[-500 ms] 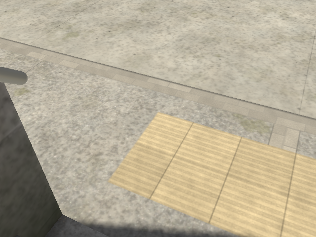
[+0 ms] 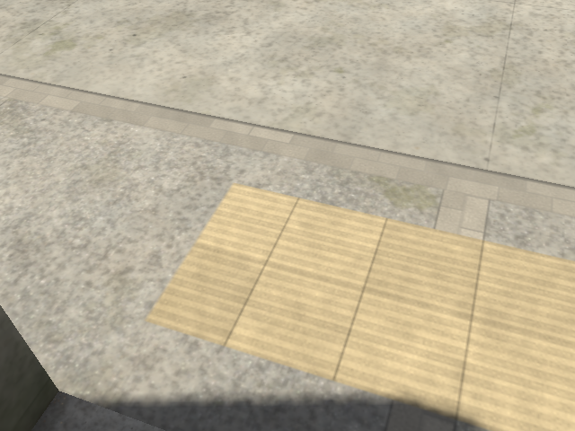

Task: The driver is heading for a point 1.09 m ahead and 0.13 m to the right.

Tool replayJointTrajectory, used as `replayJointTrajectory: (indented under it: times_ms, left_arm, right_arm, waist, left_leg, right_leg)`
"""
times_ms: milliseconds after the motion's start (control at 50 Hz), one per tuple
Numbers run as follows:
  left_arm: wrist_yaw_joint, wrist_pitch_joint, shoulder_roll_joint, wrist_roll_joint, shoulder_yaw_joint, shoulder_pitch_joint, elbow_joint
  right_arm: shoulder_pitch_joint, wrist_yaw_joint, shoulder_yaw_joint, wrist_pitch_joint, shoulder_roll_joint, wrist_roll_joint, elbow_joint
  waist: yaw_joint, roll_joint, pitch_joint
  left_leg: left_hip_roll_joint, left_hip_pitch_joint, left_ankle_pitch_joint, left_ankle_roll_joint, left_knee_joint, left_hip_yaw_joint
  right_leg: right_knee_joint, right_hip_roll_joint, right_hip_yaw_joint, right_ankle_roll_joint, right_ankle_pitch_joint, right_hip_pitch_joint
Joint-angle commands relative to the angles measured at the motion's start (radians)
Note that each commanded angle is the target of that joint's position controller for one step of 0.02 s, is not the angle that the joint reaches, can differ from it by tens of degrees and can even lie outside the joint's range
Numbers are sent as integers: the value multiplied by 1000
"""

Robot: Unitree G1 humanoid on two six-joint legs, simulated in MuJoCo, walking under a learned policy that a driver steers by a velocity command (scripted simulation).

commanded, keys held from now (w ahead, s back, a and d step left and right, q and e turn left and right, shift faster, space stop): no key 0.40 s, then w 0.60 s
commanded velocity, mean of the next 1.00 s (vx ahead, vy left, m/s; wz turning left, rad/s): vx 0.19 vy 0.00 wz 0.00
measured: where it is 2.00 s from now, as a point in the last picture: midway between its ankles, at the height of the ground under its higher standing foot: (335, 425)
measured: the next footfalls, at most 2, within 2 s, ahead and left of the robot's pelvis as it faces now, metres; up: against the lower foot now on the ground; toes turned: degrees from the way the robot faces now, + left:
left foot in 0.20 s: -0.05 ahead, +0.09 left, +0.20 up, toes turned +3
right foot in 0.78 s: +0.07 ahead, -0.11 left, +0.00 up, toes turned +6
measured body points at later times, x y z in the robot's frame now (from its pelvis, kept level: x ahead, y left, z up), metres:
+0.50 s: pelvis -0.04 +0.02 +0.06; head -0.04 +0.02 +0.51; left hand +0.02 +0.28 -0.08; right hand +0.02 -0.20 -0.09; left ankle -0.09 +0.09 -0.55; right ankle +0.02 -0.12 -0.69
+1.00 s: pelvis +0.08 -0.07 -0.03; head +0.08 -0.10 +0.41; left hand -0.06 +0.14 -0.16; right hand +0.21 -0.29 -0.18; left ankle +0.23 +0.07 -0.58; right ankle +0.03 -0.12 -0.75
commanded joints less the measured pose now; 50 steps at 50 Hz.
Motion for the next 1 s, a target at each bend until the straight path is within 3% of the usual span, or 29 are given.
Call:
replayJointTrajectory:
  times_ms: [20, 40, 80, 140, 160, 200, 220, 240, 260, 280, 340, 380, 500, 580, 640, 720, 740, 760, 780, 800, 820, 840, 860, 880, 900, 920, 940, 980, 1000]
  left_arm:
    - [14, -30, 188, 32, 19, 89, -15]
    - [17, -36, 193, 42, 14, 59, -28]
    - [24, -34, 184, 30, 6, 37, -19]
    - [39, -28, 165, 16, -10, 55, -7]
    - [46, -17, 163, 8, -9, 73, 8]
    - [43, 5, 185, -11, 1, 135, 32]
    - [38, 16, 166, -15, 6, 174, 36]
    - [35, 18, 131, 9, 7, 131, -9]
    - [27, 20, 159, 29, 18, 67, -49]
    - [16, 12, 158, 21, 24, 84, -58]
    - [12, 3, 122, -5, 29, 84, -55]
    - [14, 28, 107, 2, 33, -55, -110]
    - [26, 71, 91, -22, 28, -106, -156]
    - [19, 42, 106, -9, 31, -223, -204]
    - [23, 21, 99, -15, 29, -196, -180]
    - [32, 25, 95, -32, 33, 89, -54]
    - [36, 33, 100, -38, 41, 212, -4]
    - [31, 29, 93, -21, 37, 302, 33]
    - [10, 26, 74, -2, 21, 344, 37]
    - [-4, 23, 189, 11, 34, 293, 31]
    - [-7, 4, 188, 16, 28, 310, 46]
    - [1, -17, 173, 29, 17, 292, 54]
    - [21, -30, 178, 49, 19, 220, 37]
    - [22, -43, 129, 59, 2, 169, 20]
    - [24, -65, 61, 45, -25, 150, 49]
    - [25, -79, 43, 43, -37, 133, 52]
    - [36, -91, 11, 27, -58, 113, 46]
    - [46, -114, 22, 15, -67, 99, 32]
    - [48, -112, 65, 12, -58, 141, 54]
  right_arm:
    - [-144, -13, -9, -8, -27, -8, -110]
    - [-114, -17, -3, -2, -6, -3, -98]
    - [-86, -23, 9, 6, 18, -9, -104]
    - [-102, -28, 19, 12, 0, -20, -140]
    - [-144, -21, 34, 8, 9, -26, -180]
    - [-58, -3, 58, -7, 29, -1, -158]
    - [-82, 1, 57, -13, -4, 7, -167]
    - [-107, -6, 51, -8, -61, 7, -166]
    - [-52, -18, 56, 1, -82, -12, -160]
    - [-73, -28, 61, 2, -73, -23, -156]
    - [-138, -33, 49, -15, -47, -15, -129]
    - [-144, -23, 40, -15, -41, -9, -126]
    - [-77, -2, 12, -16, -72, -20, -77]
    - [33, -11, -20, -32, -130, -30, -41]
    - [61, -30, -27, -39, -144, -44, -15]
    - [28, -30, -57, -30, -174, -35, 17]
    - [36, -19, -59, -17, -153, -43, 33]
    - [66, -3, -57, -6, -100, -53, 69]
    - [-50, 22, -45, -6, -12, -49, 44]
    - [-125, 34, -49, -36, -38, -9, -71]
    - [-123, 33, -55, -49, -47, -2, -85]
    - [-88, 26, -49, -53, -36, -17, -70]
    - [-87, 11, -42, -56, -32, -26, -59]
    - [-121, 9, -46, -48, -47, -28, -44]
    - [-130, 9, -38, -47, -18, -39, -55]
    - [-87, 14, -42, -48, -40, -25, -33]
    - [-146, 23, -25, -49, 3, -18, -58]
    - [-235, 31, -7, -51, 36, -29, -103]
    - [-198, 30, -10, -46, 34, -24, -83]
  waist:
    - [45, -120, 61]
    - [28, -89, 53]
    - [3, -109, 42]
    - [2, -96, 40]
    - [8, -121, 41]
    - [11, -160, 34]
    - [25, -81, 117]
    - [-3, 144, 144]
    - [-48, 234, 93]
    - [-30, 190, 95]
    - [7, 80, 5]
    - [-24, 55, 62]
    - [-54, 64, 107]
    - [-101, 60, 162]
    - [-77, 45, 128]
    - [70, 16, -15]
    - [125, -34, -61]
    - [170, -135, -66]
    - [222, -117, 19]
    - [161, -111, 44]
    - [147, -112, 38]
    - [96, -104, 53]
    - [72, -109, 77]
    - [62, -93, 144]
    - [16, -63, 199]
    - [-5, -30, 214]
    - [-12, -27, 231]
    - [6, -34, 210]
    - [8, -119, 145]
  left_leg:
    - [8, -242, 33, -31, 124, 15]
    - [-3, -124, 112, -45, 152, 40]
    - [-15, 12, 124, -47, 202, 37]
    - [0, 67, 87, -38, 142, -7]
    - [16, 39, -79, -6, -69, -73]
    - [-20, 247, -94, 20, -365, 0]
    - [-4, 279, 25, 49, -536, -70]
    - [109, 252, 201, 106, -704, -323]
    - [205, 240, 203, 169, -914, -619]
    - [230, 259, 239, 208, -935, -679]
    - [220, 121, 279, 204, -882, -531]
    - [162, 17, 135, 161, -950, -478]
    - [130, -27, -185, 180, -1027, -459]
    - [164, 82, -270, 223, -1037, -561]
    - [202, 167, -183, 228, -937, -557]
    - [156, 52, 25, 154, -657, -304]
    - [115, 8, 108, 133, -458, -201]
    - [22, -112, 80, 84, -90, -31]
    - [-65, -394, 26, 50, 384, 56]
    - [-56, -638, 111, 36, 434, 57]
    - [-10, -636, 177, 13, 352, -10]
    - [17, -666, 227, -11, 337, -37]
    - [58, -652, 343, -49, 204, -73]
    - [47, -628, 400, -72, 210, -61]
    - [72, -614, 516, -89, 116, -120]
    - [54, -565, 640, -111, -24, -102]
    - [43, -494, 718, -151, -174, -82]
    - [27, -206, 957, -158, -470, -12]
    - [31, -154, 1005, -139, -438, -38]
  right_leg:
    - [-88, -307, 296, -210, 52, 57]
    - [-107, -285, 228, -221, 141, -63]
    - [-133, -261, 184, -225, 234, -181]
    - [-125, -253, 155, -226, 342, -162]
    - [-102, -242, 175, -183, 303, -85]
    - [-178, -222, 136, -130, 281, -122]
    - [-166, -185, 113, -78, 277, -193]
    - [-51, -104, 8, 0, 89, -297]
    - [-9, -81, 60, 33, -140, -317]
    - [-57, -81, 130, 24, -169, -337]
    - [76, -47, 152, -9, -5, -167]
    - [117, -9, 140, -7, 1, -146]
    - [107, 28, 86, -14, 30, -79]
    - [202, 37, 141, -28, -38, -284]
    - [160, 10, 151, -46, -7, -301]
    - [25, 1, -23, -47, 160, 196]
    - [-2, -7, -39, -39, 120, 361]
    - [-8, -22, 4, -43, 27, 469]
    - [184, -72, 123, -36, 72, 478]
    - [229, -170, 348, -22, 157, 511]
    - [145, -215, 508, -15, 5, 403]
    - [119, -244, 547, -45, -59, 376]
    - [40, -261, 609, -80, -363, 256]
    - [-2, -210, 601, -76, -463, 135]
    - [55, -170, 576, -70, -403, 34]
    - [112, -105, 490, -44, -289, -49]
    - [116, -81, 462, -41, -204, -165]
    - [74, -58, 441, -45, 79, -343]
    - [91, -78, 478, -50, 167, -271]
Keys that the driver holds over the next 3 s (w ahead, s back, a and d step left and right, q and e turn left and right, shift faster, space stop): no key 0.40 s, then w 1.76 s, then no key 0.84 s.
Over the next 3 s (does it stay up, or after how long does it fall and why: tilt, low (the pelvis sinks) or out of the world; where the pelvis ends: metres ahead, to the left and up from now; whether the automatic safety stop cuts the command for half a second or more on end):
stays up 1.06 -0.14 -0.43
